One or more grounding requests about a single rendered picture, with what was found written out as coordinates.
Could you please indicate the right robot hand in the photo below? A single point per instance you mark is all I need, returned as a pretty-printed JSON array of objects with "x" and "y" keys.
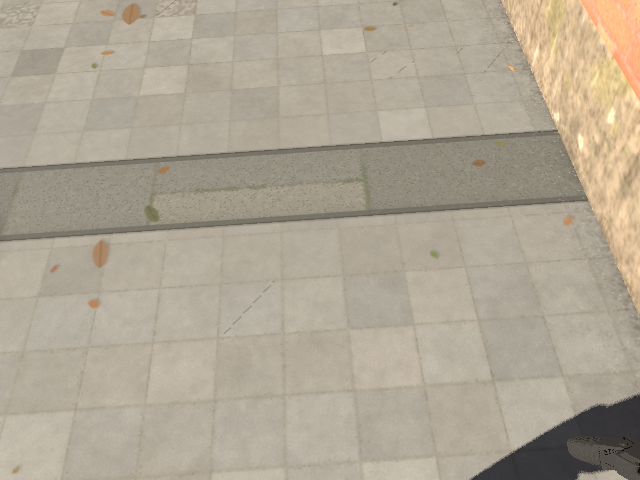
[{"x": 620, "y": 455}]

